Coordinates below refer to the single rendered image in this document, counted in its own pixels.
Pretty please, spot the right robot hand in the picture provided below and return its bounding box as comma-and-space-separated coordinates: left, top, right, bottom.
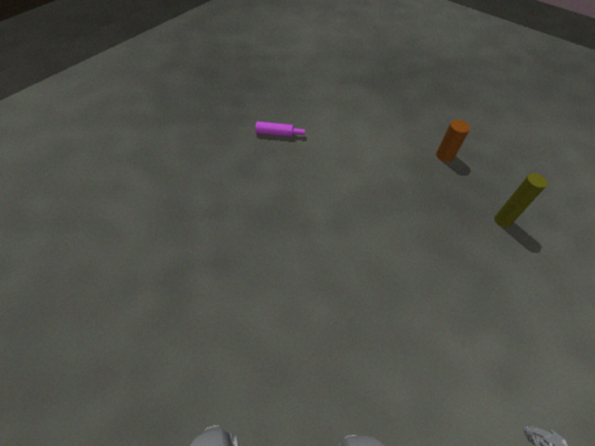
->
523, 426, 567, 446

